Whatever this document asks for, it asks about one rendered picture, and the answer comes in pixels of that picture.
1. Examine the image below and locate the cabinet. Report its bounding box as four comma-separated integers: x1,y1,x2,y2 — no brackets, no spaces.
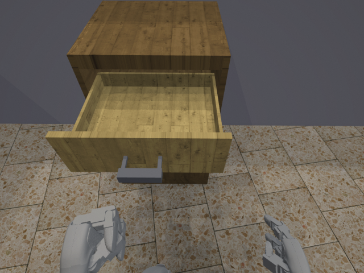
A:
67,1,231,184

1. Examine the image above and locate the robot right hand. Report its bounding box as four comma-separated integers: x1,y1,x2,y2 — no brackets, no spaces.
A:
263,214,311,273

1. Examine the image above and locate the robot left hand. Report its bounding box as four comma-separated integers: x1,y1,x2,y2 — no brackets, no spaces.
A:
60,205,126,273

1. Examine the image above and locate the handle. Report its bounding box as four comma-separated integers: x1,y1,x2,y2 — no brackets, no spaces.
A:
117,156,163,183

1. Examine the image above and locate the drawer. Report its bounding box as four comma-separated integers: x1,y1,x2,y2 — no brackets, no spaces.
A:
45,72,233,173

